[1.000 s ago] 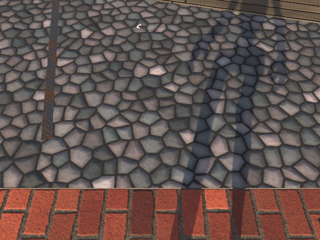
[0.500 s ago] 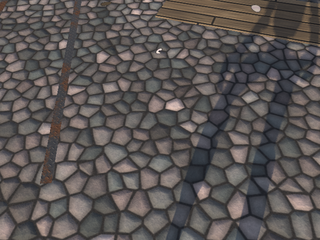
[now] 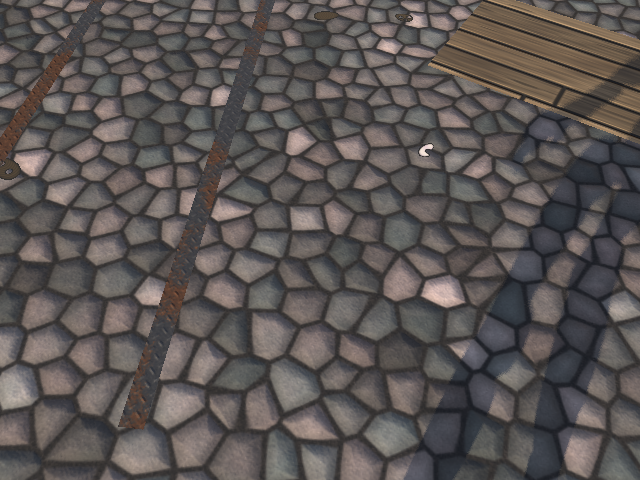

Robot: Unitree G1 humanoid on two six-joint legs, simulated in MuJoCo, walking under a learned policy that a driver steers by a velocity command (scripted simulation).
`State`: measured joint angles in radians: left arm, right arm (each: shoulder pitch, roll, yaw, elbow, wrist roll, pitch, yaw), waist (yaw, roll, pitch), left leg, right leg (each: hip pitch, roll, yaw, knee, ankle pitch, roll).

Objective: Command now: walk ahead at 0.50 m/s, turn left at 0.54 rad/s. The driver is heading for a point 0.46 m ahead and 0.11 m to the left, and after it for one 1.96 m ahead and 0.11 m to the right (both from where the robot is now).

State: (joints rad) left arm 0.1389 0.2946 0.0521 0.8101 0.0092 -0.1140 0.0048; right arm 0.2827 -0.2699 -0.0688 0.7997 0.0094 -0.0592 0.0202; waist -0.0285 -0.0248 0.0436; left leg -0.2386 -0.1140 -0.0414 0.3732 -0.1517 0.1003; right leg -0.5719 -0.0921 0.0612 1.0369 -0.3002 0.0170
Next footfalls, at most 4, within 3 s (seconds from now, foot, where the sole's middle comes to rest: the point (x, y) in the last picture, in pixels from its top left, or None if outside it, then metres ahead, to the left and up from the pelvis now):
0.28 right None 0.36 -0.13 -0.78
0.78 left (211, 450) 0.53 0.22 -0.78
1.30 right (291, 305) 0.88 0.05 -0.78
1.80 left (222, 213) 1.18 0.24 -0.78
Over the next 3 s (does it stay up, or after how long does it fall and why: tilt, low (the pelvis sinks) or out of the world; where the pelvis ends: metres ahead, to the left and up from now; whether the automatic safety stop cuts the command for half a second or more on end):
stays up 1.61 -0.05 0.00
